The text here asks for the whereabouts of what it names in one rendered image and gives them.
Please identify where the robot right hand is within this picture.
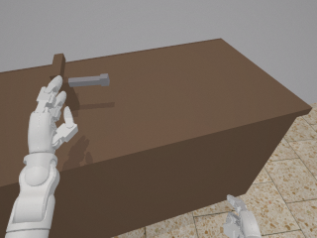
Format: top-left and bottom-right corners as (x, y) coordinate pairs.
(223, 194), (262, 238)

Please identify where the robot left hand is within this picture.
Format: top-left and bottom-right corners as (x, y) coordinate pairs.
(28, 75), (78, 154)

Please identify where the left robot forearm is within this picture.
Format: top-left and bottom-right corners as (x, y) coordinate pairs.
(5, 152), (60, 238)

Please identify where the tap lever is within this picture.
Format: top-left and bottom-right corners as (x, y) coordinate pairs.
(68, 73), (110, 87)

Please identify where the counter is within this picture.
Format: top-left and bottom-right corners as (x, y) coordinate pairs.
(0, 38), (312, 238)

